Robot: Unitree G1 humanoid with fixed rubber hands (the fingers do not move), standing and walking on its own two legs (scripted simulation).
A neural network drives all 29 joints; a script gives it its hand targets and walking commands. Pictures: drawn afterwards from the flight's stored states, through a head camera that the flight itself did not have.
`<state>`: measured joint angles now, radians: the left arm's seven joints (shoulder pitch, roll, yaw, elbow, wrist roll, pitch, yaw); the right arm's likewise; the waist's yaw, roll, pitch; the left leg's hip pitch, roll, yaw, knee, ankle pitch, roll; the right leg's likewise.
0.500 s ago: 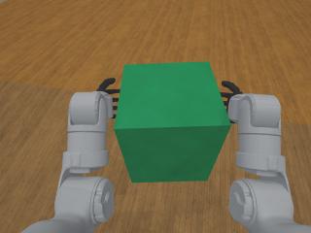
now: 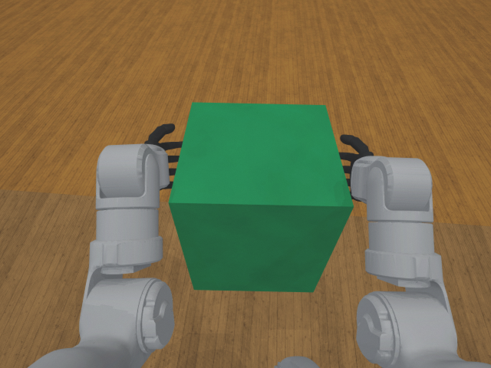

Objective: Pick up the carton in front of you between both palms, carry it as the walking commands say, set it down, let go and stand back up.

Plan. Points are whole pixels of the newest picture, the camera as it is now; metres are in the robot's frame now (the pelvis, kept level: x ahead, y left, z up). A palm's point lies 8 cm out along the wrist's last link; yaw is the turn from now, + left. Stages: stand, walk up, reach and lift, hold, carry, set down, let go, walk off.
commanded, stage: carry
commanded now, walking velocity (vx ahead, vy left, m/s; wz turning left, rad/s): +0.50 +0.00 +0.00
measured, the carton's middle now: (256, 202) +0.38 -0.03 +0.07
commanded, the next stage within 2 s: none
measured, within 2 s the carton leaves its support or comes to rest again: neither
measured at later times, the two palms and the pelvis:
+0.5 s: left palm (146, 48) +0.66 +0.16 +0.20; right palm (295, 37) +0.70 -0.13 +0.20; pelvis +0.30 -0.03 +0.04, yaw +1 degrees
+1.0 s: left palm out of the picture +1.00 +0.13 +0.25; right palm out of the picture +0.98 -0.17 +0.24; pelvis +0.62 +0.00 +0.07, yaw +0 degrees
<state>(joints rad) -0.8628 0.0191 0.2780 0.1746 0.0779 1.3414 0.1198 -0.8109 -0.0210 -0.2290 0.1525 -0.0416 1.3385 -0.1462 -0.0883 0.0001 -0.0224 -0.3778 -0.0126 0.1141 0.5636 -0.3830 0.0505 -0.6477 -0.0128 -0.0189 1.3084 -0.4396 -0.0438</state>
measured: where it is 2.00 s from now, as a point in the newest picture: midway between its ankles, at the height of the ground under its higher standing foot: (227, 162)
